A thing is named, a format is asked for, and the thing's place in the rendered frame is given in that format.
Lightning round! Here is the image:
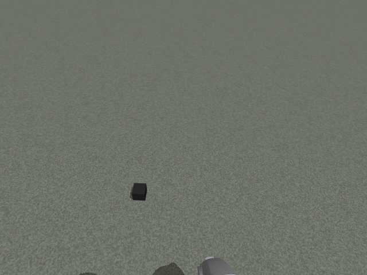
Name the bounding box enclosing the cube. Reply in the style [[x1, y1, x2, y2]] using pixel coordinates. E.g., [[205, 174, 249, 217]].
[[132, 183, 147, 201]]

